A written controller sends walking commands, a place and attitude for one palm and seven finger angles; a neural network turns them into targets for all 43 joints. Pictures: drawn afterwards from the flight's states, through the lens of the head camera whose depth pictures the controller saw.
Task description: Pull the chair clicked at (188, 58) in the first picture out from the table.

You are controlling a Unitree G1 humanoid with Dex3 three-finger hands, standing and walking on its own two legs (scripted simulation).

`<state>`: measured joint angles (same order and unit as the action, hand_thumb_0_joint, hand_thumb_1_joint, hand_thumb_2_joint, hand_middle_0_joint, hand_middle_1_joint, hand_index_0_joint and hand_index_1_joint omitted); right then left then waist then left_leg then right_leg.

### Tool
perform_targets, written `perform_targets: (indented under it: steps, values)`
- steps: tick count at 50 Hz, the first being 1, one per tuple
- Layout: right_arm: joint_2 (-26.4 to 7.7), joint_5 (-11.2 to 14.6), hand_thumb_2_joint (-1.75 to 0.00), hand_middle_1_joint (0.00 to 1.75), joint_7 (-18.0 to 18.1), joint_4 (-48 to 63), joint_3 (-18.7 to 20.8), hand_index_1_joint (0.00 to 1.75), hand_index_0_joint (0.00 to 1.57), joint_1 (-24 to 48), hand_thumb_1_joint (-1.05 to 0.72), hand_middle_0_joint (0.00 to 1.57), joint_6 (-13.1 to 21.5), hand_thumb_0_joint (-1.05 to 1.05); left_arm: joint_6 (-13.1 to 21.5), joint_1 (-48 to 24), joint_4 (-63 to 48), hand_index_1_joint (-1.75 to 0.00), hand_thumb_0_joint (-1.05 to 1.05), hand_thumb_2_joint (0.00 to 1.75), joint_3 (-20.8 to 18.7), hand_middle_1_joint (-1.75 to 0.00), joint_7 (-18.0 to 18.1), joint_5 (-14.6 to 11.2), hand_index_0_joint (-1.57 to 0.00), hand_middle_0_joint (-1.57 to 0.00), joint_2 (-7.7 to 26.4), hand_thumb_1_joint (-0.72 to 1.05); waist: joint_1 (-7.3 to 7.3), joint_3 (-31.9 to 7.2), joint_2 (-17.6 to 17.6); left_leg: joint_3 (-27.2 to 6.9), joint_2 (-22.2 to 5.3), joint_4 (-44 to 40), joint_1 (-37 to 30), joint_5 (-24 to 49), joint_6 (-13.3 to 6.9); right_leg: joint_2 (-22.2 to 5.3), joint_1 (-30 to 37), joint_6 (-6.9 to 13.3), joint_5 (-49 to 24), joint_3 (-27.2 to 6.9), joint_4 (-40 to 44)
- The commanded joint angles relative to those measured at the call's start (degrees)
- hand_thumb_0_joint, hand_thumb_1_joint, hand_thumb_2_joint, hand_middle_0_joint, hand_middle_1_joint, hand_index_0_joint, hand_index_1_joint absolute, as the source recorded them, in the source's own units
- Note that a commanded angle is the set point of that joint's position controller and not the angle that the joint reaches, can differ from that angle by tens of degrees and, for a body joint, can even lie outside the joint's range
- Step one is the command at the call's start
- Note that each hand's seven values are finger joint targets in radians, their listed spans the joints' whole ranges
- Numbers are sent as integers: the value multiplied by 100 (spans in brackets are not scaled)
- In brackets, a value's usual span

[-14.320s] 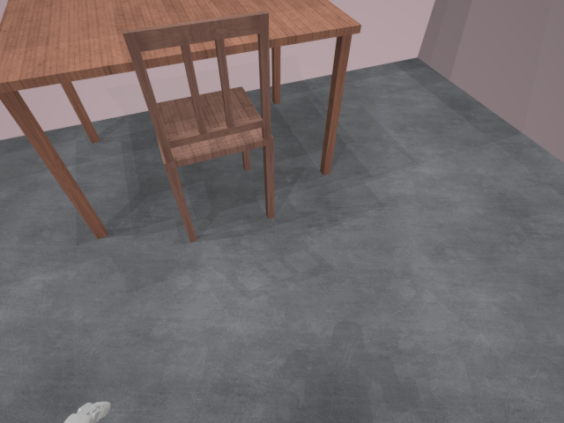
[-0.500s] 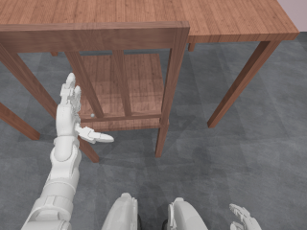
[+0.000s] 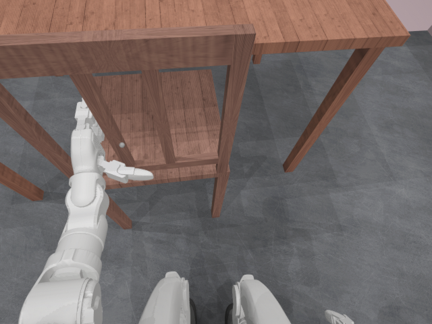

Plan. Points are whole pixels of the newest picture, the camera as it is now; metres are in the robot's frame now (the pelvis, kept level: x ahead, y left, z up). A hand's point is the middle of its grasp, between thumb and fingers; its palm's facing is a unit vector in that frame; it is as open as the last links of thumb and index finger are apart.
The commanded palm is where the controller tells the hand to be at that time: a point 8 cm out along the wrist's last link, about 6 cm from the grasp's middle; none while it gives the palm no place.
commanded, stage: push the fingers through the gap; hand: left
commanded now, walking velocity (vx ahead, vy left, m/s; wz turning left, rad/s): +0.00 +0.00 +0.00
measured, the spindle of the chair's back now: (110, 129) +0.46 +0.19 +0.03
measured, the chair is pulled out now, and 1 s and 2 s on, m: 0.00 0.00 0.04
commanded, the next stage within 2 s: hook a spindle and tug to test in 0.22 s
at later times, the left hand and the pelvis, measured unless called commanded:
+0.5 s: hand (121, 145) +0.43 +0.17 +0.02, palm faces +0.13 -0.99 -0.03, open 16.6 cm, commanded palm +0.40 +0.21 +0.02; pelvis +0.00 +0.00 +0.00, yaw +0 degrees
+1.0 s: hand (124, 144) +0.44 +0.16 +0.02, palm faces +0.15 -0.99 -0.04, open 9.3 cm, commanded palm +0.40 +0.20 +0.02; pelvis +0.00 +0.00 +0.00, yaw +0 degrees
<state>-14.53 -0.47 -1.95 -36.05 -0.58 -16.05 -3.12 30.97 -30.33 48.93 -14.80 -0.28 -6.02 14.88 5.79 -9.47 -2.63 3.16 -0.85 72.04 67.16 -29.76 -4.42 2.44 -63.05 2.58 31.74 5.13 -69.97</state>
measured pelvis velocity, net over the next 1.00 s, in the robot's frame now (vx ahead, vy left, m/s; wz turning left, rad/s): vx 0.00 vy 0.00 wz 0.00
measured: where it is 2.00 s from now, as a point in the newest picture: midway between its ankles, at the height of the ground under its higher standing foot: outside the picture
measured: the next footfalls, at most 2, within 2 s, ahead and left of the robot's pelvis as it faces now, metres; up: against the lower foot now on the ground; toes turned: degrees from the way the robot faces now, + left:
none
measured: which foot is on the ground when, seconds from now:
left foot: down 0.00-1.00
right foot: down 0.00-1.00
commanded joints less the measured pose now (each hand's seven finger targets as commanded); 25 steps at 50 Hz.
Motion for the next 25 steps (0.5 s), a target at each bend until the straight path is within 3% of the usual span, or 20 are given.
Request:
perform_targets:
  steps: [1, 4, 6, 9, 10, 13, 16, 20, 23, 24, 25]
  values:
    - [-908, -22, -90, 30, 33, 523, 371, 30, 20, -427, -90, 20, 134, 0, 514, -1620, -1326, -8, 0, 30, -220, -8, 16, -81, -6, -6, 1003, -50, 15, -2607, -168, -663, -5, -792, -2205, 2062, 302, -20, 1113, -97, -1948, -426, 877]
    - [-903, -27, -90, 30, 43, 491, 382, 30, 20, -437, -90, 20, 162, 0, 620, -1830, -1481, -8, 0, 30, -71, -8, 5, -65, -6, -6, 903, -50, 97, -2606, -182, -720, -25, -783, -2346, 2064, 304, -9, 985, -94, -1881, -408, 860]
    - [-928, -34, -90, 30, 48, 442, 393, 30, 20, -435, -90, 20, 165, 0, 611, -1745, -1368, -8, 0, 30, -140, -8, 5, -58, -6, -6, 949, -50, 74, -2615, -244, -735, -38, -781, -2399, 2066, 326, -16, 883, -92, -1833, -380, 848]
    - [-925, -23, -90, 30, 51, 439, 390, 30, 20, -414, -90, 20, 172, 0, 590, -1861, -1375, -8, 0, 30, 53, -8, -46, -59, -6, -6, 774, -50, 108, -2534, -404, -796, -50, -831, -2577, 2008, 358, -17, 674, -69, -1658, -335, 867]
    - [-929, -21, -90, 30, 49, 430, 397, 30, 20, -409, -90, 20, 167, 0, 569, -1826, -1296, -8, 0, 30, 143, -8, -47, -40, -6, -6, 661, -50, 124, -2528, -295, -828, -63, -845, -2606, 1963, 358, -14, 618, -78, -1595, -313, 877]
    - [-952, -27, -90, 30, 67, 417, 392, 30, 20, -406, -90, 20, 146, 0, 485, -1757, -1020, -8, 0, 30, -84, -8, 13, -44, -6, -6, 851, -50, 91, -2452, -112, -776, -18, -804, -2306, 1802, 319, -16, 734, -93, -1560, -356, 898]
    - [-953, -41, -90, 30, 72, 435, 368, 30, 20, -389, -90, 20, 137, 0, 520, -2038, -1027, -8, 0, 30, -135, -8, 40, -3, -6, -6, 957, -50, 90, -2486, -172, -805, -14, -795, -2318, 1764, 321, -26, 673, -84, -1495, -345, 850]
    - [-941, -52, -90, 30, 63, 484, 380, 30, 20, -379, -90, 20, 135, 0, 608, -2005, -1294, -30, 0, 30, -102, -30, 37, 4, -13, -13, 956, -50, 37, -2849, -403, -827, -37, -761, -2651, 2164, 366, -16, 719, -64, -1750, -340, 779]
    - [-915, -37, -90, 30, 34, 497, 385, 30, 20, -375, -90, 20, 102, 0, 501, -1779, -1150, -46, 0, 30, 76, -46, 13, -5, -18, -18, 688, -50, 82, -2686, -250, -804, -35, -771, -2553, 2107, 354, -7, 714, -81, -1739, -322, 833]
    - [-922, -26, -90, 30, 39, 489, 383, 30, 20, -386, -90, 20, 95, 0, 468, -1832, -1076, -52, 0, 30, 76, -52, 18, -12, -20, -20, 683, -50, 141, -2598, -106, -833, -45, -775, -2484, 2081, 338, -3, 694, -87, -1734, -305, 824]
    - [-942, -26, -90, 30, 46, 489, 387, 30, 20, -390, -90, 20, 81, 0, 446, -1812, -1038, -57, 0, 30, 10, -57, 33, 3, -22, -22, 773, -50, 103, -2545, -116, -806, -38, -786, -2405, 2022, 340, -6, 715, -88, -1708, -323, 829]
